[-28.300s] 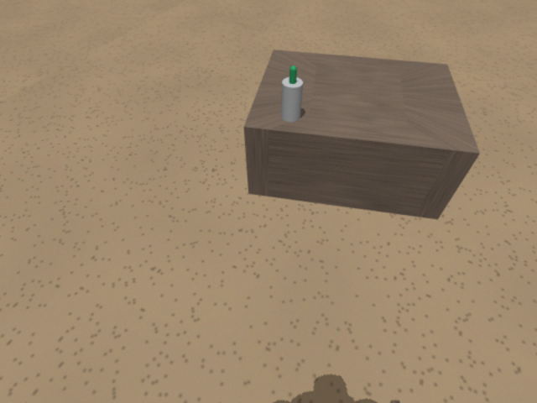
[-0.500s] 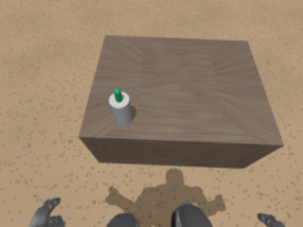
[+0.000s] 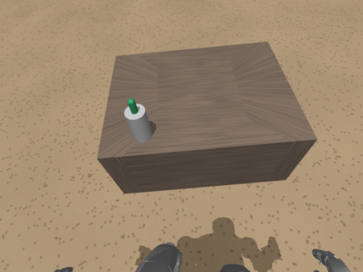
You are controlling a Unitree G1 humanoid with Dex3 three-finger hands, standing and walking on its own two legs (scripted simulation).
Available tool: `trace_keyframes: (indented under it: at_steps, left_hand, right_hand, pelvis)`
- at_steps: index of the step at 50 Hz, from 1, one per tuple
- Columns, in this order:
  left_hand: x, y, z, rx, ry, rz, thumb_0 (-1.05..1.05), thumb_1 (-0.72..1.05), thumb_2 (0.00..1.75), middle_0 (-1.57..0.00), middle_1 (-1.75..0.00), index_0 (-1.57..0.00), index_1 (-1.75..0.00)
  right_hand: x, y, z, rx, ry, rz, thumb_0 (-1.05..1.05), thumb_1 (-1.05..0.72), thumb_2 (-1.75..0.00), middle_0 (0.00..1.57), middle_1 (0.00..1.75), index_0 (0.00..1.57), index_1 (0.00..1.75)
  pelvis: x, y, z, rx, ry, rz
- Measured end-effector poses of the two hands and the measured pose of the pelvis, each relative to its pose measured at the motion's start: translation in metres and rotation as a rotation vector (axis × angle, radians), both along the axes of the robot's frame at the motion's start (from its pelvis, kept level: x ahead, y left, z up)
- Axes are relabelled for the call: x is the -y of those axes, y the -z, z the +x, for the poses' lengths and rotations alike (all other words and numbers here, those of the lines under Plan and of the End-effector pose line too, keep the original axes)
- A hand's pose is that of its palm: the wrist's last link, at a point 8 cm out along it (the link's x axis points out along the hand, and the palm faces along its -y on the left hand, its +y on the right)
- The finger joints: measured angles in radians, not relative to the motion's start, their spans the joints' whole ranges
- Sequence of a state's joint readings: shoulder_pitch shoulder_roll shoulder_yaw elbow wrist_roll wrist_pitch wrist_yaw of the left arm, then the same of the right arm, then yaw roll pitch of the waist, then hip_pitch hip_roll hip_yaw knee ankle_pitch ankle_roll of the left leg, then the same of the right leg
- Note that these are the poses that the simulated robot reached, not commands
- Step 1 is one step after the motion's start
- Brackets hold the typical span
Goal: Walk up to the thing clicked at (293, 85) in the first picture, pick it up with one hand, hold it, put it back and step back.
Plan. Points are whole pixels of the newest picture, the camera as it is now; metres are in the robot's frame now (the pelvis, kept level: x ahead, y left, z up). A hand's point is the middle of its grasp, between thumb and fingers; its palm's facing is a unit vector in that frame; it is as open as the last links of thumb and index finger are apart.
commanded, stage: step back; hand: left
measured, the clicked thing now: (137, 118) +0.68 +0.23 -0.23
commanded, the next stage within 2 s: none
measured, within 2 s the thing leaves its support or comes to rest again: neither
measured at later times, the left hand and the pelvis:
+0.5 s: hand out of the picture -0.06 +0.29 -0.15, palm faces +0.03 -0.92 -0.38, open 7.4 cm; pelvis -0.16 +0.02 +0.00, yaw +1 degrees
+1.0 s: hand out of the picture -0.23 +0.30 -0.15, palm faces +0.07 -0.91 -0.41, open 7.4 cm; pelvis -0.33 +0.02 -0.01, yaw +4 degrees
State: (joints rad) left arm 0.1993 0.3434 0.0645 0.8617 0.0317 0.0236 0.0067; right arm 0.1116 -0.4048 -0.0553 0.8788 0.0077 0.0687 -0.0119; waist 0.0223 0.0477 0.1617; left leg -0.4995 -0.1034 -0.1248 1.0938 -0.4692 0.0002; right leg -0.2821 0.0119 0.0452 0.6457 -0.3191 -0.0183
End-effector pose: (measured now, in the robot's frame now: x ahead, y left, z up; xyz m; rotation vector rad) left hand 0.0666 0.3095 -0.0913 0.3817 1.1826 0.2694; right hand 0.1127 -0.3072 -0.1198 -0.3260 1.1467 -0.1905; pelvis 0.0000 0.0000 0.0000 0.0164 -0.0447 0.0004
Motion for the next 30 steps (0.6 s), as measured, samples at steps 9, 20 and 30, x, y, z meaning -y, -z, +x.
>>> trace_keyframes:
  at_steps: [9,20,30]
  left_hand:
    - [-0.015,-0.003,-0.015,0.133,0.003,0.015,0.01,0.9,0.9,-0.2,-0.3,-0.21,-0.3]
    - [-0.032,0.015,-0.086,0.093,-0.026,-0.044,0.01,0.9,0.9,-0.2,-0.3,-0.2,-0.3]
    - [-0.013,0.025,-0.184,-0.006,0.01,-0.023,0.01,0.9,0.9,-0.2,-0.3,-0.2,-0.3]
  right_hand:
    - [0.001,0.002,-0.091,-0.148,-0.036,-0.064,0.01,-0.91,-0.9,0.2,0.3,0.2,0.3]
    - [-0.024,-0.023,-0.153,-0.083,-0.046,-0.083,0.01,-0.91,-0.9,0.21,0.3,0.21,0.3]
    - [-0.006,-0.01,-0.178,0.064,-0.055,-0.057,0.01,-0.9,-0.9,0.21,0.3,0.21,0.3]
  pelvis:
    - [-0.01,0.003,-0.054,-0.013,-0.075,-0.006]
    - [-0.024,-0.002,-0.124,0.001,-0.056,-0.033]
    - [-0.006,0.012,-0.198,0.002,0.019,-0.044]
